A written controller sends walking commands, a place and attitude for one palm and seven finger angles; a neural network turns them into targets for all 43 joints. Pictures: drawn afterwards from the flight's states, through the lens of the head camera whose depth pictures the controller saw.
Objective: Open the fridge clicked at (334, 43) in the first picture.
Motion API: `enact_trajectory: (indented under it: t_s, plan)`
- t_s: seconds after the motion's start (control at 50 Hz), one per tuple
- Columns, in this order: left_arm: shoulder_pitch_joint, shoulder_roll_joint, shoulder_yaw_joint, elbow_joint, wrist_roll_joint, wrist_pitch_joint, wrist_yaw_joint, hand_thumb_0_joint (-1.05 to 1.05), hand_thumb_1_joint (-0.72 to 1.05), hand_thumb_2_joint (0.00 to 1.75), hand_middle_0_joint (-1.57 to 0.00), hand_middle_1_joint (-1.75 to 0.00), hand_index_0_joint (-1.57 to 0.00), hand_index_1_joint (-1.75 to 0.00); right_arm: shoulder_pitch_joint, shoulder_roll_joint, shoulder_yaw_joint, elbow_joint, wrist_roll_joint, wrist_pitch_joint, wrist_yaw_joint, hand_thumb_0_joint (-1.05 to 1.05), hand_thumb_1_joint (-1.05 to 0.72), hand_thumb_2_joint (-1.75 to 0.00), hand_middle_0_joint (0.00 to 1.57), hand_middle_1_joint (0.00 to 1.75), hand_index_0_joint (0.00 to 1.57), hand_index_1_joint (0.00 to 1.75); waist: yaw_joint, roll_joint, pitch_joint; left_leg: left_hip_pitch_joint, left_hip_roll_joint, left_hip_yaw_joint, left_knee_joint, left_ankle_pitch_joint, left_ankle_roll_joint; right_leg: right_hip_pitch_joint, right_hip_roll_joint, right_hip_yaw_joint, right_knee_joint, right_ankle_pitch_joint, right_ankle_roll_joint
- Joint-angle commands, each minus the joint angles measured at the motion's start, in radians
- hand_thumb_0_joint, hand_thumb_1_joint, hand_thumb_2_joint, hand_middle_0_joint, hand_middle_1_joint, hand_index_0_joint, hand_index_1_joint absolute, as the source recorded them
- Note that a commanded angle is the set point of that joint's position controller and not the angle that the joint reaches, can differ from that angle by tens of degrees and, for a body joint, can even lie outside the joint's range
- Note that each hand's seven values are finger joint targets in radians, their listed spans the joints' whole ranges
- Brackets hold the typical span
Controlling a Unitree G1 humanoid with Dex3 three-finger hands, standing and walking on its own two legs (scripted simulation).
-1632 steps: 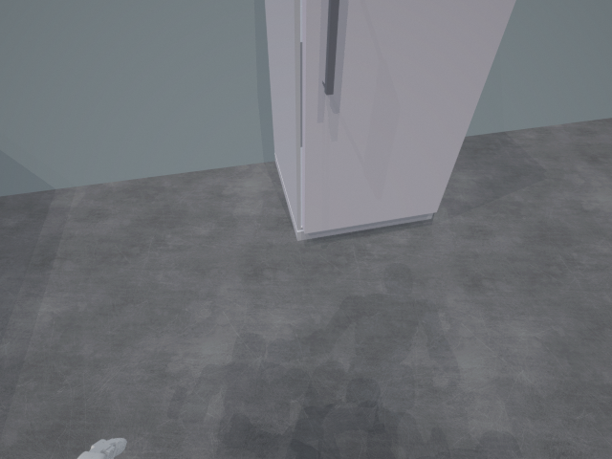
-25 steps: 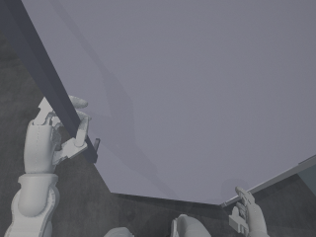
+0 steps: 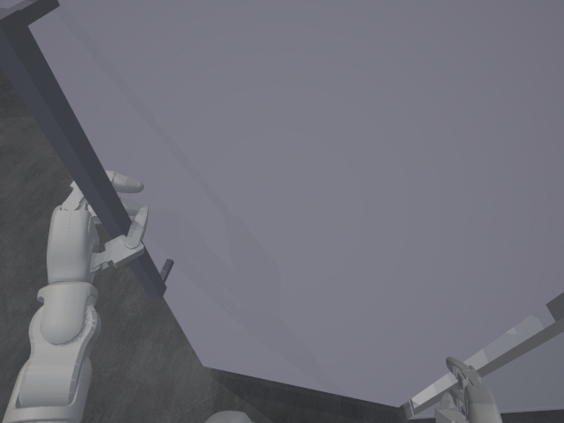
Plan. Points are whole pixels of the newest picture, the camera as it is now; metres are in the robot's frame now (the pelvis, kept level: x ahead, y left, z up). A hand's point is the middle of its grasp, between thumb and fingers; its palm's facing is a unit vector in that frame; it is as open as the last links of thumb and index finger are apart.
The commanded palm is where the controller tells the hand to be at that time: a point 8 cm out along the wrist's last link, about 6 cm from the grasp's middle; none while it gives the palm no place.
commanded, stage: stop walking and hold the door back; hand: left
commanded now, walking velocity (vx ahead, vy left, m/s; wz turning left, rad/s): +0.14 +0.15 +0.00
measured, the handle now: (119, 196) +0.32 +0.23 +0.18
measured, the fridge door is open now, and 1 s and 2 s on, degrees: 76 72 70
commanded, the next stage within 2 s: loosen the grip on the handle in 1.06 s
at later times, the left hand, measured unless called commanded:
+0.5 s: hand (149, 202) +0.34 +0.21 +0.14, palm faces +0.24 -0.94 -0.25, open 5.7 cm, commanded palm +0.30 +0.28 +0.13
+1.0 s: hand (137, 218) +0.31 +0.21 +0.14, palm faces +0.10 -0.96 -0.27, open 6.1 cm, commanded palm +0.29 +0.29 +0.13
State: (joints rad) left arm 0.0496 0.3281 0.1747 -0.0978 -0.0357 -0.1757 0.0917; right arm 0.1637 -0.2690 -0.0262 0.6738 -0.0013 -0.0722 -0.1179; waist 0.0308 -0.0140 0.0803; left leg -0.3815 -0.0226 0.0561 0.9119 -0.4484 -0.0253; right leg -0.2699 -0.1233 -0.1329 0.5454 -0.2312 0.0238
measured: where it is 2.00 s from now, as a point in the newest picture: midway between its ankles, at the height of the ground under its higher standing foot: outside the picture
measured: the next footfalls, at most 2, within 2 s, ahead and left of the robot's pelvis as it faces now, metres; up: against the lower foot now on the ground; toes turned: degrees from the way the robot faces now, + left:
left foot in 0.08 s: +0.01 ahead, +0.11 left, +0.00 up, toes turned +4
right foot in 0.34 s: -0.01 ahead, -0.10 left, +0.00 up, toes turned -6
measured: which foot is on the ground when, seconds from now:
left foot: up 0.00-0.06, down 0.08-0.36, up 0.38-0.66, down 0.68-1.00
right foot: down 0.00-0.10, up 0.12-0.32, down 0.34-1.00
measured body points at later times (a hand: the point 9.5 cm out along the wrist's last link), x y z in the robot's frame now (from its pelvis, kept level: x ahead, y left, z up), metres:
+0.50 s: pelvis -0.09 +0.00 +0.00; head -0.06 -0.02 +0.44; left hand +0.32 +0.26 +0.16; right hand +0.01 -0.24 -0.14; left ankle -0.05 +0.12 -0.67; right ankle -0.05 -0.12 -0.73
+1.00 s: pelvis -0.05 +0.05 +0.00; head -0.01 +0.05 +0.45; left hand +0.30 +0.26 +0.16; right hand +0.06 -0.19 -0.10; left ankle -0.02 +0.16 -0.73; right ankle -0.05 -0.09 -0.73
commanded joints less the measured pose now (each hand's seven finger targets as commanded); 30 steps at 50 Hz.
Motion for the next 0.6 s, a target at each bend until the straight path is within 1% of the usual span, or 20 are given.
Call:
enact_trajectory:
  t_s: [0.0, 0.02, 0.04, 0.06, 0.08, 0.1, 0.14, 0.18, 0.22, 0.28, 0.3, 0.32, 0.34, 0.36, 0.38, 0.4, 0.42, 0.44, 0.5, 0.58]
  plan:
    - [-0.512, 0.217, 0.147, -0.05, -0.001, -0.058, 0.064, 0.0, 0.9, 0.9, -0.45, -1.4, -0.45, -1.4, -0.06, -0.073, -0.012, -0.148, -0.001, -0.046, 0.002, 0.0, -0.9, -0.9, 0.2, 0.3, 0.2, 0.3, -0.012, -0.16, -0.222, 0.104, 0.013, -0.012, -0.342, 0.045, 0.038, 0.112, -0.245, 0.309, -0.195, 0.1, -0.122]
    - [-0.545, 0.202, 0.125, -0.03, 0.0, -0.06, 0.059, 0.0, 0.9, 0.9, -0.45, -1.4, -0.45, -1.4, -0.045, -0.076, -0.012, -0.142, 0.001, -0.039, 0.008, 0.0, -0.9, -0.9, 0.2, 0.3, 0.2, 0.3, -0.027, -0.132, -0.232, 0.181, 0.002, -0.005, -0.455, 0.109, 0.044, 0.072, -0.222, 0.29, -0.165, 0.032, -0.096]
    - [-0.607, 0.214, 0.119, -0.035, -0.007, -0.067, 0.054, 0.0, 0.9, 0.9, -0.45, -1.4, -0.45, -1.4, -0.045, -0.1, -0.022, -0.144, 0.003, -0.036, 0.006, 0.0, -0.9, -0.9, 0.2, 0.3, 0.2, 0.3, -0.034, -0.001, -0.237, 0.247, 0.022, -0.02, -0.568, 0.15, 0.057, 0.045, -0.158, 0.24, -0.077, 0.01, -0.067]
    - [-0.659, 0.171, 0.07, -0.048, -0.007, -0.078, 0.052, 0.0, 0.9, 0.9, -0.45, -1.4, -0.45, -1.4, -0.05, -0.116, -0.019, -0.158, 0.004, -0.037, 0.01, 0.0, -0.9, -0.9, 0.2, 0.3, 0.2, 0.3, -0.035, 0.168, -0.245, 0.283, 0.149, -0.199, -0.657, 0.112, 0.112, -0.044, -0.045, 0.16, 0.077, -0.065, -0.028]
    - [-0.737, 0.135, 0.027, -0.039, -0.008, -0.09, 0.051, 0.0, 0.9, 0.9, -0.45, -1.4, -0.45, -1.4, -0.065, -0.123, -0.011, -0.171, 0.01, -0.036, 0.013, 0.0, -0.9, -0.9, 0.2, 0.3, 0.2, 0.3, -0.024, 0.41, -0.201, 0.306, 0.305, -0.362, -0.673, 0.177, 0.18, -0.184, 0.069, 0.032, 0.244, -0.225, 0.015]
    - [-0.788, 0.152, 0.018, 0.036, 0.003, -0.083, 0.053, 0.0, 0.9, 0.9, -0.45, -1.4, -0.45, -1.4, -0.05, -0.083, 0.003, -0.154, 0.019, -0.035, 0.017, 0.0, -0.9, -0.9, 0.2, 0.3, 0.2, 0.3, -0.037, 0.391, -0.2, 0.274, 0.364, -0.435, -0.693, 0.201, 0.239, -0.211, 0.088, 0.062, 0.407, -0.318, 0.005]
    - [-0.891, 0.251, 0.078, 0.124, 0.016, -0.073, 0.061, 0.0, 0.9, 0.9, -0.45, -1.4, -0.45, -1.4, -0.031, -0.088, 0.0, -0.135, 0.027, -0.043, 0.011, 0.0, -0.9, -0.9, 0.2, 0.3, 0.2, 0.3, -0.047, 0.258, -0.206, 0.275, 0.368, -0.479, -0.673, 0.127, 0.266, -0.273, 0.076, 0.127, 0.496, -0.27, -0.003]
    - [-0.903, 0.226, 0.065, 0.257, 0.015, -0.046, 0.046, 0.0, 0.9, 0.9, -0.45, -1.4, -0.45, -1.4, -0.024, -0.1, -0.006, -0.126, 0.038, -0.041, 0.011, 0.0, -0.9, -0.9, 0.2, 0.3, 0.2, 0.3, -0.03, 0.129, -0.207, 0.252, 0.306, -0.321, -0.601, 0.15, 0.244, -0.21, 0.073, 0.115, 0.388, -0.203, 0.001]
    - [-0.915, 0.216, 0.065, 0.35, 0.005, -0.03, 0.031, 0.0, 0.9, 0.9, -0.45, -1.4, -0.45, -1.4, -0.021, -0.104, -0.003, -0.121, 0.037, -0.035, 0.007, 0.0, -0.9, -0.9, 0.2, 0.3, 0.2, 0.3, -0.015, 0.148, -0.223, 0.149, 0.243, -0.204, -0.585, 0.031, 0.189, -0.024, 0.113, 0.05, 0.222, -0.163, 0.003]
    - [-1.051, 0.236, 0.043, 0.503, 0.005, -0.016, 0.017, 0.0, 0.9, 0.9, -0.45, -1.4, -0.45, -1.4, -0.031, -0.101, 0.02, -0.107, 0.035, -0.03, 0.0, 0.0, -0.9, -0.9, 0.2, 0.3, 0.2, 0.3, -0.009, 0.162, -0.232, -0.025, 0.201, -0.176, -0.537, -0.233, 0.146, 0.213, 0.136, 0.032, 0.022, -0.194, -0.015]
    - [-1.08, 0.287, 0.075, 0.539, 0.01, -0.017, 0.018, 0.0, 0.9, 0.9, -0.45, -1.4, -0.45, -1.4, -0.028, -0.101, 0.017, -0.1, 0.03, -0.029, -0.001, 0.0, -0.9, -0.9, 0.2, 0.3, 0.2, 0.3, -0.002, 0.108, -0.234, -0.109, 0.163, -0.148, -0.415, -0.24, 0.12, 0.282, 0.094, 0.133, -0.065, -0.283, -0.048]
    - [-1.089, 0.347, 0.111, 0.579, 0.016, -0.016, 0.018, 0.0, 0.9, 0.9, -0.45, -1.4, -0.45, -1.4, -0.026, -0.089, 0.011, -0.098, 0.024, -0.019, -0.001, 0.0, -0.9, -0.9, 0.2, 0.3, 0.2, 0.3, 0.002, -0.108, -0.207, -0.253, 0.069, -0.07, -0.168, -0.21, 0.076, 0.3, -0.06, 0.436, -0.225, -0.504, -0.135]
    - [-1.092, 0.415, 0.165, 0.629, 0.009, -0.01, 0.018, 0.0, 0.9, 0.9, -0.45, -1.4, -0.45, -1.4, -0.026, -0.084, 0.006, -0.107, 0.027, -0.019, -0.004, 0.0, -0.9, -0.9, 0.2, 0.3, 0.2, 0.3, 0.01, -0.296, -0.14, -0.347, 0.006, -0.051, 0.084, -0.115, 0.034, 0.249, -0.284, 0.764, -0.388, -0.574, -0.223]
    - [-1.12, 0.425, 0.2, 0.621, -0.002, -0.021, 0.014, 0.0, 0.9, 0.9, -0.45, -1.4, -0.45, -1.4, -0.018, -0.112, -0.006, -0.087, 0.015, -0.028, -0.006, 0.0, -0.9, -0.9, 0.2, 0.3, 0.2, 0.3, -0.001, -0.165, -0.136, -0.299, 0.034, -0.103, 0.205, -0.02, 0.018, 0.201, -0.298, 0.69, -0.359, -0.349, -0.22]
    - [-1.131, 0.447, 0.213, 0.652, 0.017, -0.022, 0.013, 0.0, 0.9, 0.9, -0.45, -1.4, -0.45, -1.4, 0.005, -0.097, 0.0, -0.061, 0.02, -0.042, 0.001, 0.0, -0.9, -0.9, 0.2, 0.3, 0.2, 0.3, -0.019, -0.164, -0.223, -0.3, 0.045, -0.133, 0.218, 0.019, 0.02, 0.256, -0.262, 0.645, -0.299, -0.273, -0.198]
    - [-1.138, 0.41, 0.188, 0.705, 0.021, -0.03, 0.003, 0.0, 0.9, 0.9, -0.45, -1.4, -0.45, -1.4, 0.012, -0.075, 0.011, -0.046, 0.021, -0.049, 0.001, 0.0, -0.9, -0.9, 0.2, 0.3, 0.2, 0.3, -0.031, -0.139, -0.253, -0.27, 0.049, -0.126, 0.218, 0.057, 0.019, 0.236, -0.215, 0.544, -0.266, -0.352, -0.172]
    - [-1.118, 0.468, 0.254, 0.724, 0.022, -0.041, 0.001, 0.0, 0.9, 0.9, -0.45, -1.4, -0.45, -1.4, 0.023, -0.088, 0.007, -0.043, 0.02, -0.047, -0.001, 0.0, -0.9, -0.9, 0.2, 0.3, 0.2, 0.3, -0.028, -0.139, -0.239, -0.252, 0.053, -0.108, 0.215, 0.08, 0.019, 0.179, -0.195, 0.487, -0.274, -0.396, -0.159]
    - [-1.136, 0.453, 0.233, 0.714, 0.018, -0.049, -0.006, 0.0, 0.9, 0.9, -0.45, -1.4, -0.45, -1.4, 0.017, -0.089, 0.008, -0.039, 0.023, -0.047, -0.002, 0.0, -0.9, -0.9, 0.2, 0.3, 0.2, 0.3, -0.029, -0.144, -0.234, -0.247, 0.058, -0.096, 0.168, 0.086, 0.017, 0.196, -0.186, 0.426, -0.264, -0.356, -0.156]
    - [-1.015, 0.523, 0.327, 0.713, 0.013, -0.075, -0.009, 0.0, 0.9, 0.9, -0.45, -1.4, -0.45, -1.4, 0.021, -0.107, 0.008, -0.049, 0.015, -0.057, -0.004, 0.0, -0.9, -0.9, 0.2, 0.3, 0.2, 0.3, -0.01, -0.161, -0.244, -0.157, 0.051, -0.027, -0.019, 0.104, 0.02, 0.203, -0.146, 0.325, -0.256, -0.177, -0.139]
    - [-0.897, 0.483, 0.316, 0.584, 0.002, -0.082, -0.007, 0.0, 0.9, 0.9, -0.45, -1.4, -0.45, -1.4, 0.036, -0.105, 0.001, -0.085, 0.023, -0.066, 0.0, 0.0, -0.9, -0.9, 0.2, 0.3, 0.2, 0.3, -0.005, -0.192, -0.26, 0.038, 0.039, 0.045, -0.312, 0.134, 0.027, 0.206, -0.11, 0.239, -0.212, -0.022, -0.129]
